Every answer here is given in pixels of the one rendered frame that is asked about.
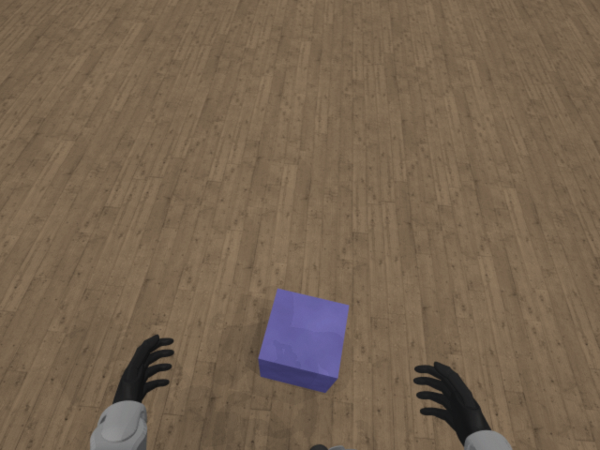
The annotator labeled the robot right hand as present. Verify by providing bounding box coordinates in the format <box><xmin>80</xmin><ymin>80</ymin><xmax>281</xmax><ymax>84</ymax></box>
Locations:
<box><xmin>413</xmin><ymin>362</ymin><xmax>491</xmax><ymax>446</ymax></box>

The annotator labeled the carton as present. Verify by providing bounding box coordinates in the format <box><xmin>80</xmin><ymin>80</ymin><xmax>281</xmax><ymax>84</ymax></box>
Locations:
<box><xmin>258</xmin><ymin>289</ymin><xmax>349</xmax><ymax>393</ymax></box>

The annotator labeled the right robot forearm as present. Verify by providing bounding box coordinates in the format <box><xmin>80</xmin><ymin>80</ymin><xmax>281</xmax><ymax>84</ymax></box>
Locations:
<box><xmin>464</xmin><ymin>430</ymin><xmax>513</xmax><ymax>450</ymax></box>

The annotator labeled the left robot forearm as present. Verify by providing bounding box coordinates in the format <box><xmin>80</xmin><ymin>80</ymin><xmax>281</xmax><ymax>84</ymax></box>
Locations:
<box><xmin>90</xmin><ymin>400</ymin><xmax>147</xmax><ymax>450</ymax></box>

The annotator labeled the robot left hand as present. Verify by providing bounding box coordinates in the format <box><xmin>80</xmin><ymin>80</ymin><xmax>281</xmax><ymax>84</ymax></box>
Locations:
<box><xmin>112</xmin><ymin>335</ymin><xmax>174</xmax><ymax>404</ymax></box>

